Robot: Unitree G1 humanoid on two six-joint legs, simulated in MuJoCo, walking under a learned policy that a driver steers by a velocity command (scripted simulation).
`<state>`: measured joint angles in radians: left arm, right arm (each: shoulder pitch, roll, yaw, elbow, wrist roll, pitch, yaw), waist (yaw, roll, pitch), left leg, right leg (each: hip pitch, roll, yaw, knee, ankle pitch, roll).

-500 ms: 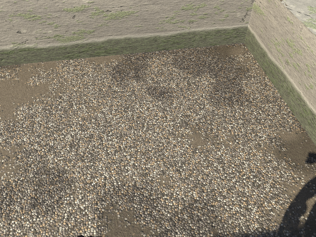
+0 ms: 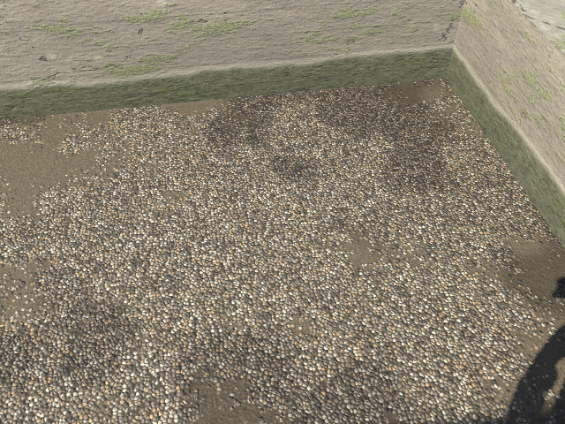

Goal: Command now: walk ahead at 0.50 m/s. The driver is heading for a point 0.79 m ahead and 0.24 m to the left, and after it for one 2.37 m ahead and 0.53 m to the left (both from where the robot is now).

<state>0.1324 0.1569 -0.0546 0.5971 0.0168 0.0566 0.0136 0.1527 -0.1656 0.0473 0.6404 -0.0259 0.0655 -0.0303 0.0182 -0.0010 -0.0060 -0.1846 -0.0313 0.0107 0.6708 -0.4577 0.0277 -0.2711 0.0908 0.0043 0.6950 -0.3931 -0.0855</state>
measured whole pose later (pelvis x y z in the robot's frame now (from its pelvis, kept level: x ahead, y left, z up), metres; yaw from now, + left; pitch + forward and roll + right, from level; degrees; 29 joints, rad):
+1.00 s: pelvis +0.01 +0.00 +0.03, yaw +0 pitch +0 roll -1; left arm 0.25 0.21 -0.05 0.74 0.02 0.06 0.01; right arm 0.30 -0.23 0.06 0.75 -0.04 0.07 -0.04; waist -0.01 0.02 -0.01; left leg -0.06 -0.01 -0.02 0.33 -0.28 0.03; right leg -0.11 0.11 0.02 0.28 -0.17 -0.09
